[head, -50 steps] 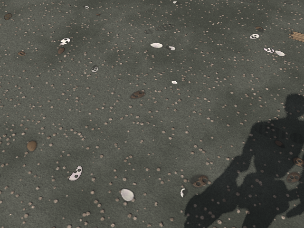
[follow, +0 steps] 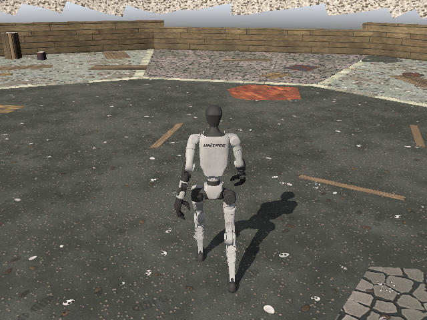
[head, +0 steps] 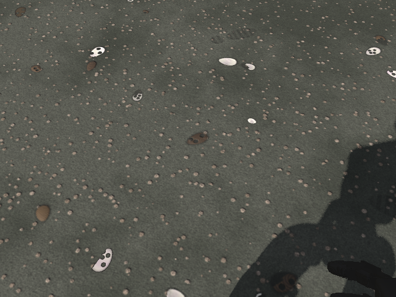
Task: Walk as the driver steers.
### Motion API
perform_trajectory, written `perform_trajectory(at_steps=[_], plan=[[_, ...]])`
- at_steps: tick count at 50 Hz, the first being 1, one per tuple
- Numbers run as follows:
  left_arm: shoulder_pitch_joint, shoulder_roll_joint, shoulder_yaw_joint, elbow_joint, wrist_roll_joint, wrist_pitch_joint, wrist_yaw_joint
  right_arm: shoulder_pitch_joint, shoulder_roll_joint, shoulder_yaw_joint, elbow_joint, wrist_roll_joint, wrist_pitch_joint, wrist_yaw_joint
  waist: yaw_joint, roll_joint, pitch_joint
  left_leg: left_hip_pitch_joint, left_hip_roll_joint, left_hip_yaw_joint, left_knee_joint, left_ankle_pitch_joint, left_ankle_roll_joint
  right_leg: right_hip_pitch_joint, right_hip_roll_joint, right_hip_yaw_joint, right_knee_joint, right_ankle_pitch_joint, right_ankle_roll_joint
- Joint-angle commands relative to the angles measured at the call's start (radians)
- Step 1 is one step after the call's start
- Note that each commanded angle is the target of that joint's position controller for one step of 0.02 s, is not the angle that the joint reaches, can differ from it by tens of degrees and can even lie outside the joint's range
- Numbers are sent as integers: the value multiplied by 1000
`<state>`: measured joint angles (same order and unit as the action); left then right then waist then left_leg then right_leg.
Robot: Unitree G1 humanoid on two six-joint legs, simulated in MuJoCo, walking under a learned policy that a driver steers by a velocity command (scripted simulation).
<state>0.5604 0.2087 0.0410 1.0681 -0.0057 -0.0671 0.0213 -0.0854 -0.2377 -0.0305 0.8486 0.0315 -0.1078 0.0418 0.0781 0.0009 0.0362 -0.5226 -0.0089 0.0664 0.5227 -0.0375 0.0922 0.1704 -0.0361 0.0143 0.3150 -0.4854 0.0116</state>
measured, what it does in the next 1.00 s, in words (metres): walks ahead: right foot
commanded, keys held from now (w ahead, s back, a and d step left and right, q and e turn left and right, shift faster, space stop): w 0.54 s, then w+q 0.46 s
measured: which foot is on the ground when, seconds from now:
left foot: down 0.00-0.52, up 0.54-1.00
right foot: down 0.00-0.02, up 0.04-0.50, down 0.52-1.00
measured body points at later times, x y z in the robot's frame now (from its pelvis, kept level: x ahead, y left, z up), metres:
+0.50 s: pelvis +0.29 -0.02 +0.01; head +0.32 -0.03 +0.46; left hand +0.51 +0.21 -0.08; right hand +0.23 -0.28 -0.13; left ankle +0.14 +0.11 -0.71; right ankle +0.45 -0.14 -0.70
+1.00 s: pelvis +0.57 -0.03 +0.02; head +0.59 -0.02 +0.47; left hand +0.52 +0.24 -0.12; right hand +0.78 -0.23 -0.09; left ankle +0.72 +0.14 -0.68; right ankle +0.45 -0.14 -0.71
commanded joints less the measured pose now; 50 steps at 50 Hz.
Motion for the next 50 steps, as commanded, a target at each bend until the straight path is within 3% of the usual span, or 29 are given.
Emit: perform_trajectory(at_steps=[1, 2, 3, 4, 5, 6, 7, 8, 10, 12, 14, 17, 21, 24, 25, 26, 27, 28, 29, 30, 31, 32, 34, 37, 38, 40, 44, 48, 50], plan=[[67, 8, -15, -91, 8, -22, -13, 542, -310, -99, 92, -24, 14, -18, -216, 177, -432, 1021, 374, -631, -71, -329, 259, -718, 56, -1, 877, 332, -9], [37, 37, -10, -71, -15, -54, -20, 519, -232, -73, 99, -25, 16, -14, -221, 215, -445, 978, 403, -861, -246, -414, 261, -821, 79, 144, 1044, -44, -32], [-76, 114, 13, -113, -46, -68, -23, 408, -177, -56, 87, -17, 12, -14, -191, 178, -240, 815, 368, -700, -262, -400, 202, -921, 17, 118, 1098, 3, -53], [-155, 135, 17, -132, -47, -75, -17, 312, -142, -44, 62, -17, 6, -12, -159, 75, -140, 628, 334, -547, -284, -287, 170, -890, -41, 87, 1062, 100, -65], [-198, 140, 29, -138, -31, -69, -5, 251, -109, -34, 55, -29, 1, -4, -121, 7, -73, 467, 283, -431, -314, -175, 136, -832, -77, 66, 1001, 168, -72], [-161, 109, 32, -135, -24, -55, 1, 228, -99, -30, 57, -41, -6, -1, -75, 54, -66, 373, 260, -357, -342, -128, 136, -760, -108, 74, 959, 207, -72], [-143, 86, 31, -128, -18, -41, 2, 232, -78, -25, 67, -41, -8, 3, -60, 61, -52, 318, 232, -309, -361, -78, 136, -717, -119, 72, 931, 212, -73], [-128, 64, 31, -130, -20, -28, 4, 245, -84, -27, 79, -37, -9, 1, -43, 80, -42, 284, 227, -281, -390, -98, 147, -710, -125, 64, 897, 212, -68], [-193, 77, 36, -161, -14, -17, 8, 269, -120, -32, 94, -36, -14, -11, -39, 76, 8, 238, 231, -248, -434, -94, 167, -764, -139, 54, 819, 264, -48], [-295, 99, 42, -199, -1, -19, 7, 318, -132, -34, 108, -33, -12, -27, -60, 47, 36, 278, 223, -218, -444, -51, 163, -851, -146, 48, 692, 372, -25], [-381, 90, 37, -226, 1, -28, -3, 356, -142, -35, 111, -30, -5, -39, -83, 39, 38, 310, 201, -175, -439, 0, 137, -861, -131, 30, 534, 498, -22], [-503, 62, 22, -260, -7, -37, -21, 422, -170, -39, 123, -21, 2, -46, -124, 42, 37, 342, 186, -126, -432, 16, 114, -796, -82, -17, 346, 604, -20], [-612, 84, 16, -308, -16, -41, -46, 504, -171, -43, 153, -9, 21, -49, -154, 36, 63, 502, 243, -138, -373, 18, 103, -832, -60, -8, 235, 551, -38], [-575, 124, 28, -320, -17, -48, -58, 496, -192, -53, 153, -10, 38, -52, -108, 65, 26, 589, 277, -146, -272, 193, 76, -743, -27, -24, 191, 431, -77], [-489, 153, 43, -300, -16, -50, -58, 473, -196, -53, 146, -12, 44, -52, -53, 75, -30, 587, 254, -120, -162, 369, 58, -614, 7, -53, 175, 412, -98], [-314, 205, 70, -248, -15, -50, -52, 466, -170, -43, 137, -19, 49, -52, 24, 64, -139, 521, 199, -77, 43, 451, 29, -374, 21, -62, 181, 426, -132], [-123, 291, 92, -213, -1, -46, -42, 484, -129, -23, 107, -41, 47, -52, 75, -61, -307, 304, 129, -23, 382, 177, -9, -53, -180, 173, 210, 443, -203], [-83, 338, 100, -188, 3, -43, -52, 620, 16, 16, 113, -25, 24, -40, -1, -335, -439, -79, -57, -78, 698, -499, -56, 253, -384, 664, 57, 213, -355], [-105, 223, 70, -203, 0, -46, -50, 542, -113, -13, 122, 7, 2, -38, 38, -201, -381, -185, -9, -211, 807, -531, -37, 211, -361, 678, -1, 133, -306], [-195, 183, 56, -220, 1, -50, -44, 440, -165, -29, 89, 28, -10, -38, 28, -151, -235, -234, 36, -199, 813, -439, -20, 75, -334, 505, -12, 217, -254], [-276, 164, 47, -234, 6, -53, -43, 394, -157, -30, 82, 23, -10, -47, -6, -63, -168, -189, 88, -178, 768, -347, -24, -69, -302, 381, -39, 341, -232], [-321, 141, 42, -235, 11, -56, -44, 380, -141, -37, 83, 7, -1, -52, -35, -41, -109, -150, 117, -176, 710, -291, -30, -181, -272, 290, -79, 401, -221], [-343, 117, 38, -220, 22, -63, -47, 429, -94, -39, 96, 6, 28, -49, -83, -79, -85, -60, 148, -183, 654, -244, -37, -279, -237, 174, -131, 464, -211], [-321, 131, 44, -197, 23, -71, -35, 396, -73, -44, 81, 4, 58, -50, -92, -62, -22, -114, 151, -190, 597, -166, -46, -322, -219, 42, -175, 573, -207], [-318, 151, 50, -190, 25, -69, -29, 370, -68, -45, 64, 0, 60, -49, -95, -66, -12, -153, 150, -197, 550, -117, -55, -310, -228, 22, -189, 566, -213], [-305, 148, 51, -183, 26, -65, -17, 312, -77, -51, 43, -4, 56, -44, -82, -49, 5, -190, 137, -196, 450, -10, -61, -289, -208, -41, -202, 562, -194], [-276, 172, 55, -174, 17, -55, 0, 184, -50, -40, -7, -14, 51, -21, -43, -38, 40, -166, 124, -108, 239, 132, -57, -262, -198, -147, -221, 558, -167], [-203, 185, 63, -147, 4, -29, 6, 69, -41, -33, -75, -12, 50, 4, -6, -28, 75, -235, 108, -53, 141, 74, -31, -100, -243, -193, -161, 648, -159], [-210, 201, 69, -149, -3, -13, 8, 54, -48, -36, -105, -8, 51, 17, -22, -43, 68, -211, 84, -14, 117, -10, -8, -48, -261, -216, -97, 803, -147]])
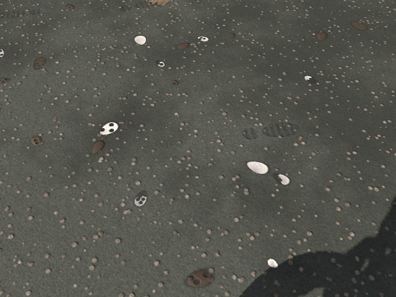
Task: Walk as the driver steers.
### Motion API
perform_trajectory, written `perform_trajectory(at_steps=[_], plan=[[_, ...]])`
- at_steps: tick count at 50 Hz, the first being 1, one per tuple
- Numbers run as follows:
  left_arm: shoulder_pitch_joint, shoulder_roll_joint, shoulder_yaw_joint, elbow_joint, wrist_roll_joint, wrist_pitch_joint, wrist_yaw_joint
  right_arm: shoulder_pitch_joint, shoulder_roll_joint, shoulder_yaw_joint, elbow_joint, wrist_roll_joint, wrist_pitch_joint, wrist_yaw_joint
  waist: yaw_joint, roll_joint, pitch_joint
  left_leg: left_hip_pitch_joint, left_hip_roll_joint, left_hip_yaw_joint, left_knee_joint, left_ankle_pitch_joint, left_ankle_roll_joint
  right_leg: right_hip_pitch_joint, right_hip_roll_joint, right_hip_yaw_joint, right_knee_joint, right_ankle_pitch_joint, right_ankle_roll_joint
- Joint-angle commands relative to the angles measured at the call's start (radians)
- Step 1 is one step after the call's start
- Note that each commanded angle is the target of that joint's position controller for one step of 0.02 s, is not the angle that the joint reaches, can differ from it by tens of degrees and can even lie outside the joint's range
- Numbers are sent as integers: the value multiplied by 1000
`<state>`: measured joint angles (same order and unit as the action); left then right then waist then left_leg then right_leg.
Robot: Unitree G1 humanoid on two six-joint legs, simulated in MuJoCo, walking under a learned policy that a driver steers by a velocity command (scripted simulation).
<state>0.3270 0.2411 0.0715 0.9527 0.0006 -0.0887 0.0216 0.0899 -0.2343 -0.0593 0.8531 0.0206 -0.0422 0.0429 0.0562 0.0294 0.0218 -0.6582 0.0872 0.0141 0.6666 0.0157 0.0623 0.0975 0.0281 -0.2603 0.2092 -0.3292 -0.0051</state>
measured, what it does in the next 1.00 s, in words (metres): walks ahead, turning left: left foot, then right foot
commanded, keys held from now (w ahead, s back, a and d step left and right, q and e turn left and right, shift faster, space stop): w+q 0.44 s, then w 0.56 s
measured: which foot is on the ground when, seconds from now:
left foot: up 0.00-0.08, down 0.10-0.58, up 0.60-1.00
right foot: down 0.00-0.10, up 0.12-0.56, down 0.58-1.00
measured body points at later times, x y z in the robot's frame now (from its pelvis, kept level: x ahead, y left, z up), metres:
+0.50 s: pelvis +0.29 +0.04 +0.01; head +0.32 +0.07 +0.46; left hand +0.45 +0.33 -0.08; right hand +0.40 -0.23 -0.10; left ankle +0.19 +0.11 -0.73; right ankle +0.50 -0.07 -0.70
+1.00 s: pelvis +0.55 +0.10 +0.01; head +0.58 +0.11 +0.46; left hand +0.44 +0.35 -0.12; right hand +0.84 -0.03 -0.08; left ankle +0.65 +0.30 -0.70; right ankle +0.50 -0.04 -0.73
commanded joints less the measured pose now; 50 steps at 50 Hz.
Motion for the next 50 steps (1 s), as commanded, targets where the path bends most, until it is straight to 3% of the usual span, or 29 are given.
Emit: perform_trajectory(at_steps=[1, 3, 4, 5, 6, 7, 8, 9, 10, 11, 14, 16, 19, 22, 25, 27, 28, 29, 30, 31, 32, 33, 34, 35, 37, 39, 40, 46, 50], plan=[[6, 184, 42, -42, -12, 14, 11, -107, -66, -14, -118, 5, -13, 21, -21, -90, 59, -19, -42, 71, -30, -110, 39, 35, -326, 43, 64, 812, -119], [-23, 215, 49, -57, -15, 30, 18, 10, -117, -42, -110, 10, -9, 23, -100, -134, -32, 171, -120, 126, -18, -206, 82, 31, -318, 23, 269, 1120, -96], [-50, 223, 48, -67, -20, 35, 19, 155, -167, -70, -79, 13, -8, 16, -184, -124, -110, 379, -159, 128, -84, -160, 116, -34, -286, 6, 462, 1113, -69], [-54, 215, 42, -85, -11, 28, 21, 315, -251, -107, -43, 9, 0, -6, -253, -42, -198, 680, -84, -41, -134, -154, 169, -262, -243, 6, 755, 833, -21], [32, 47, -8, -144, 16, -5, 3, 299, -362, -126, -60, 11, 0, -18, -132, 243, -287, 1030, 202, -640, -225, -218, 381, -732, -10, 83, 1169, -140, 54], [-34, 109, -4, -164, -26, -57, -17, 335, -292, -97, -75, -9, -9, -16, -175, 124, -413, 1117, 261, -872, -372, -312, 412, -873, 14, 349, 1279, -254, 26], [-140, 149, 7, -192, -61, -79, -27, 314, -222, -80, -69, -17, -20, -17, -192, 70, -282, 1040, 222, -699, -374, -251, 341, -946, -44, 364, 1247, -174, -6], [-153, 141, 4, -194, -49, -84, -22, 240, -182, -69, -79, -6, -31, -14, -139, -22, -175, 876, 172, -553, -369, -149, 293, -917, -95, 360, 1129, -87, -17], [-169, 148, 13, -181, -13, -76, -10, 169, -139, -55, -96, -1, -34, -13, -101, -65, -121, 735, 125, -447, -384, -61, 252, -841, -130, 346, 1038, -42, -16], [-145, 154, 20, -186, -2, -64, -8, 134, -136, -52, -113, -10, -37, -16, -63, -24, -98, 622, 113, -414, -400, 35, 263, -762, -144, 350, 999, -18, -4], [-138, 127, 21, -198, 9, -31, -8, 137, -164, -57, -122, -5, -39, -32, -31, -28, -67, 483, 72, -333, -443, 105, 252, -696, -151, 328, 852, 24, 37], [-215, 106, 13, -229, 14, -22, -5, 172, -194, -65, -120, -2, -36, -46, -53, -10, -38, 437, 48, -291, -452, 119, 234, -712, -133, 308, 711, 130, 64], [-326, 83, 1, -264, 9, -24, -12, 213, -197, -66, -118, 3, -26, -56, -99, 32, -26, 407, -4, -251, -437, 26, 181, -660, -83, 302, 475, 333, 66], [-404, 93, 1, -296, -7, -32, -25, 256, -193, -64, -110, 6, -18, -58, -133, 63, -22, 422, 6, -291, -409, -52, 157, -609, -43, 303, 350, 414, 58], [-411, 121, 7, -306, -6, -48, -43, 291, -173, -57, -96, 5, -13, -63, -137, 74, -27, 530, 56, -353, -336, -83, 144, -606, -45, 319, 284, 380, 29], [-370, 137, 13, -302, -5, -58, -49, 290, -175, -57, -92, -2, -10, -65, -111, 101, -26, 577, 80, -384, -285, -19, 131, -563, -41, 305, 262, 301, -4], [-301, 150, 22, -284, -2, -62, -47, 275, -170, -54, -97, -3, -8, -64, -70, 110, -47, 581, 59, -376, -227, 78, 115, -473, -27, 283, 225, 294, -31], [-191, 184, 36, -260, 10, -67, -42, 262, -141, -42, -108, -8, -11, -60, -18, 90, -129, 549, 7, -337, -85, 155, 88, -299, -64, 310, 234, 312, -73], [-25, 240, 49, -243, 19, -66, -36, 263, -107, -25, -131, -26, -13, -60, 46, -21, -271, 410, -61, -254, 197, -19, 50, -41, -223, 489, 259, 318, -140], [67, 304, 71, -186, 20, -53, -49, 429, -52, -11, -131, 12, -25, -58, -21, -385, -358, 46, -197, -168, 508, -548, -18, 245, -414, 959, 147, 88, -305], [56, 202, 46, -197, -12, -49, -54, 401, -145, -22, -108, 22, -30, -59, 7, -266, -279, -91, -140, -227, 626, -586, -20, 224, -417, 1040, 94, -135, -286], [4, 147, 30, -206, -16, -43, -51, 278, -188, -32, -126, 19, -31, -56, 28, -155, -144, -132, -106, -213, 647, -494, -18, 105, -376, 882, 83, -120, -242], [-50, 142, 22, -218, -3, -35, -50, 209, -175, -29, -144, 5, -33, -57, 7, -72, -83, -104, -66, -169, 618, -420, -19, -18, -336, 770, 66, -9, -222], [-81, 127, 16, -216, 4, -29, -50, 169, -162, -30, -157, -12, -38, -54, -12, -49, -32, -89, -34, -147, 556, -373, -22, -109, -302, 697, 40, 101, -222], [-90, 113, 8, -209, 10, -33, -49, 190, -133, -29, -157, -9, -35, -48, -48, -109, -40, -5, 6, -124, 470, -339, -28, -188, -259, 603, 8, 242, -218], [-68, 118, 8, -194, 0, -36, -47, 186, -102, -23, -157, -14, -28, -48, -51, -98, -48, 1, 14, -95, 407, -313, -36, -203, -237, 530, -24, 308, -220], [-62, 157, 17, -185, -3, -36, -43, 156, -86, -15, -176, -12, -28, -47, -53, -130, -33, -16, 25, -86, 338, -292, -48, -221, -261, 520, -41, 347, -241], [11, 191, 23, -149, -21, -14, -31, -32, -68, 2, -217, -9, -40, -31, 12, -101, -3, 62, -8, -32, -18, -2, -64, -222, -211, 368, -61, 377, -194], [67, 200, 24, -115, -28, 3, -30, -123, -85, 0, -254, 1, -47, -15, 29, -113, 26, 71, -31, -26, -111, -24, -39, -141, -260, 382, -24, 369, -179]])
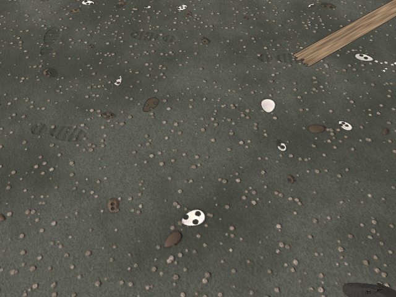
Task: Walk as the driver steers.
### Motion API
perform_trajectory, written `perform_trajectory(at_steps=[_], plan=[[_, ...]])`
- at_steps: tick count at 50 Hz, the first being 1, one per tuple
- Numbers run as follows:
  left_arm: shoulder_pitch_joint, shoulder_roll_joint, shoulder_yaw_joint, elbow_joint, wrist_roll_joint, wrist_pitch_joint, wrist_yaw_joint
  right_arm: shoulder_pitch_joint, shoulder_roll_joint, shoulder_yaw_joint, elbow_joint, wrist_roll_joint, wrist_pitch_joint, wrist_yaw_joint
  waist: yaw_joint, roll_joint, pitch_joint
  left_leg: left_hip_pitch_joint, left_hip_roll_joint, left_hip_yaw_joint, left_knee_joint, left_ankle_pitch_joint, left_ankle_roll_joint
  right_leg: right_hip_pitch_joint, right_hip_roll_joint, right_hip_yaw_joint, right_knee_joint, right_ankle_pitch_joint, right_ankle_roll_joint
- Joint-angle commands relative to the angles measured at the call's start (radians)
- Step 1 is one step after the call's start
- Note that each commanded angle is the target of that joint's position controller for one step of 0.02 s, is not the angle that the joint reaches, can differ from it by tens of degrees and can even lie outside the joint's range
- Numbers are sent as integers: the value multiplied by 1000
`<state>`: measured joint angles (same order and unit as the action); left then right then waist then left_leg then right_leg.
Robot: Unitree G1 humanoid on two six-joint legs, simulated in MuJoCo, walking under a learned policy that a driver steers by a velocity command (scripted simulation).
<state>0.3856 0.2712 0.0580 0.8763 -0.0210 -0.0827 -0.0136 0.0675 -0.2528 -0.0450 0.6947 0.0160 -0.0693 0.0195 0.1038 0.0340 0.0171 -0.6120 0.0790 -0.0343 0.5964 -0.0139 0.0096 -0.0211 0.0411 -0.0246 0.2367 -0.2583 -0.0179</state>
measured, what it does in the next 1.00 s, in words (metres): walks ahead: left foot, then right foot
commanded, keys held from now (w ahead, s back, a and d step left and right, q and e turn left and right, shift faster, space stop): w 0.20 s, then w+e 0.16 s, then no key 0.64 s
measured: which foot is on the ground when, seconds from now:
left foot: up 0.00-0.08, down 0.10-0.62, up 0.64-0.86, down 0.88-1.00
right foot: down 0.00-0.12, up 0.14-0.58, down 0.60-1.00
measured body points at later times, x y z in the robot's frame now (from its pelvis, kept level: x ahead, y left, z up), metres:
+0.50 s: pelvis +0.26 +0.04 +0.00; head +0.29 +0.05 +0.45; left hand +0.46 +0.28 -0.11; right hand +0.27 -0.24 -0.12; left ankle +0.18 +0.14 -0.74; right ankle +0.44 -0.13 -0.70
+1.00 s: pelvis +0.39 +0.03 -0.01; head +0.40 +0.04 +0.44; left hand +0.54 +0.25 -0.14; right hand +0.43 -0.24 -0.14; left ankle +0.42 +0.16 -0.74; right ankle +0.44 -0.10 -0.74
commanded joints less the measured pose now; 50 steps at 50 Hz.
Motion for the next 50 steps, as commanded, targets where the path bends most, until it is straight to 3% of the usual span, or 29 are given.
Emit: perform_trajectory(at_steps=[1, 3, 4, 5, 6, 7, 8, 9, 10, 11, 12, 16, 19, 23, 27, 29, 30, 31, 32, 33, 34, 36, 38, 42, 44, 45, 46, 48, 50], plan=[[9, 178, 39, -34, -7, 2, 7, -105, -76, -17, -102, 6, -22, 13, -27, -124, 33, 34, -27, 22, -60, -25, 26, 3, -288, 151, -35, 319, -158], [-14, 197, 44, -32, -9, 13, 13, -40, -107, -31, -90, 2, -27, 16, -83, -132, -3, 154, -56, 48, -108, -67, 57, 27, -289, 134, 53, 481, -134], [-23, 189, 40, -33, -10, 16, 15, 70, -139, -50, -56, -4, -26, 11, -141, -118, -71, 320, -81, 72, -137, -57, 82, 5, -250, 94, 182, 618, -111], [-31, 156, 25, -47, 3, 16, 18, 237, -193, -73, -14, -11, -24, 1, -213, -84, -187, 577, -16, 8, -105, -33, 125, -116, -201, 50, 398, 567, -75], [39, 64, -6, -82, 22, 0, 17, 367, -299, -95, 1, -33, -18, -8, -215, 129, -340, 957, 243, -373, -108, -68, 254, -479, -72, -12, 785, 174, -7], [62, 61, -13, -75, 9, -21, 11, 399, -267, -85, 18, -14, -12, -2, -211, 253, -418, 1027, 331, -695, -260, -235, 342, -679, -4, 95, 977, -328, 3], [-11, 152, 12, -86, -15, -32, 5, 340, -202, -63, 13, -7, -13, 0, -212, 149, -262, 917, 291, -593, -286, -328, 294, -779, -69, 129, 1057, -288, -8], [-83, 158, 13, -105, -18, -34, 3, 274, -168, -50, 4, -6, -12, 0, -191, 94, -160, 778, 247, -457, -304, -304, 256, -784, -116, 102, 1030, -193, -18], [-115, 146, 14, -108, -4, -30, 5, 212, -142, -40, 0, -13, -13, 4, -159, 37, -88, 641, 203, -365, -340, -233, 238, -744, -148, 86, 971, -118, -13], [-105, 136, 18, -102, 6, -18, 7, 169, -115, -32, -5, -21, -17, 7, -125, 39, -52, 546, 173, -294, -379, -176, 221, -690, -176, 94, 922, -62, -8], [-78, 117, 15, -94, 2, -4, 6, 149, -116, -34, -1, -26, -24, 8, -100, 71, -45, 480, 166, -252, -412, -136, 223, -632, -188, 98, 904, -31, 0], [-117, 87, 15, -104, -2, 28, 14, 168, -138, -45, 44, -33, -51, -1, -92, 29, -5, 433, 157, -94, -476, -8, 221, -669, -181, 134, 808, 113, 28], [-182, 74, 14, -125, 7, 22, 7, 183, -146, -44, 70, -32, -48, -13, -105, 11, 15, 453, 131, 16, -472, 116, 189, -672, -156, 132, 636, 282, 29], [-317, 20, -10, -177, 27, 6, -16, 240, -158, -38, 115, -17, -30, -28, -152, 9, 23, 464, 100, 104, -412, 350, 157, -541, -110, 23, 394, 418, 16], [-329, 62, -1, -201, 27, 0, -36, 261, -190, -44, 152, -5, 4, -32, -140, 46, -11, 622, 148, 63, -274, 463, 139, -523, -71, 16, 296, 273, -26], [-189, 110, 21, -161, 38, -5, -32, 230, -195, -45, 156, 4, 16, -38, -57, 37, -88, 643, 106, 74, -91, 553, 96, -339, -25, -13, 189, 340, -66], [-112, 181, 40, -144, 45, -6, -20, 265, -173, -36, 151, -13, 11, -39, -40, -27, -179, 552, 45, 110, 74, 415, 45, -131, -105, 56, 222, 748, -106], [-42, 237, 44, -141, 74, 6, -5, 371, -91, -4, 143, -37, -6, -27, -63, -194, -344, 226, -53, 114, 408, -87, -23, 266, -355, 328, 333, 1160, -281], [-24, 145, 18, -125, 51, 17, -2, 428, -64, 10, 183, -26, -6, -13, -62, -250, -500, 140, -106, -14, 586, -691, -57, 351, -475, 500, 300, 1218, -397], [-61, 114, 7, -133, 32, 30, -7, 362, -153, -16, 180, 3, 3, -7, -43, -162, -445, 117, -55, -81, 627, -704, -55, 249, -413, 425, 263, 1025, -353], [-147, 101, 3, -141, 26, 35, -7, 278, -147, -17, 156, 15, 18, -13, -60, -122, -313, 56, -27, -54, 599, -668, -56, 127, -366, 351, 222, 832, -300], [-274, 80, -4, -150, 34, 42, -4, 224, -125, -19, 151, -10, 62, -42, -112, -92, -137, 141, 13, -26, 427, -575, -67, -198, -299, 268, 95, 485, -235], [-335, 108, 10, -151, 51, 55, 0, 288, -79, -8, 174, -14, 86, -56, -155, -185, -112, 286, -9, 17, 266, -491, -84, -351, -259, 212, 50, 366, -229], [-342, 77, 2, -126, 35, 63, 13, 303, -68, -10, 211, -28, 86, -54, -166, -153, -161, 479, -35, 49, 22, -157, -48, -400, -216, 154, 51, 39, -161], [-304, 40, -11, -93, 37, 65, 12, 258, -83, -12, 192, -55, 88, -51, -155, -130, -94, 506, -13, 18, -83, -144, -12, -455, -159, 140, 50, -269, -69], [-282, 39, -12, -82, 44, 67, 11, 223, -128, -17, 167, -53, 87, -58, -127, -73, -26, 435, 50, -53, -176, -239, 17, -450, -115, 116, 95, -309, -24], [-247, 31, -10, -79, 39, 69, 15, 171, -172, -29, 175, -38, 85, -61, -72, 63, 16, 265, 49, -62, -215, -471, 41, -341, -59, 54, 130, -193, 5], [-255, 53, -3, -60, 38, 71, 29, 138, -100, -13, 183, -41, 66, -59, -78, 100, 43, 159, 26, -59, -279, -544, 12, -212, -55, 37, 201, -43, 15], [-235, 57, 0, -36, 40, 74, 36, 141, -89, -9, 195, -33, 45, -55, -82, 76, 34, 206, 12, -39, -251, -418, -7, -202, -64, 45, 209, 26, 1]])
